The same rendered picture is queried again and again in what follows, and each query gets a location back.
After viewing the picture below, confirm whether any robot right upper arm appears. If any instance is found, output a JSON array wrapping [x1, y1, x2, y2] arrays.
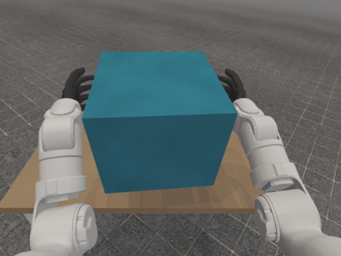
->
[[254, 189, 341, 256]]

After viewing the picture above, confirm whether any robot right hand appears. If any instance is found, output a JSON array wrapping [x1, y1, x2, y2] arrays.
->
[[217, 69, 246, 103]]

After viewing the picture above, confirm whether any right robot forearm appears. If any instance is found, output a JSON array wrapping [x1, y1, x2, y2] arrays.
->
[[232, 98, 321, 229]]

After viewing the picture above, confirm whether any robot left hand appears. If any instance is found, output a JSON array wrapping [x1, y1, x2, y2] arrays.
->
[[61, 67, 94, 111]]

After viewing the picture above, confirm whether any table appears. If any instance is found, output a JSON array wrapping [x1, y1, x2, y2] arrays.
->
[[0, 110, 262, 224]]

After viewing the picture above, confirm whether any carton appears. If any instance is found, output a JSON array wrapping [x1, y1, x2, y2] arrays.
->
[[82, 52, 238, 194]]

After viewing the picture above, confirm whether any left robot forearm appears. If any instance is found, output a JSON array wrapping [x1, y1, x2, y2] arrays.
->
[[30, 98, 87, 250]]

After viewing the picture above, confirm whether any robot left upper arm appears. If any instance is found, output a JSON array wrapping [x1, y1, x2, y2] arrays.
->
[[14, 203, 98, 256]]

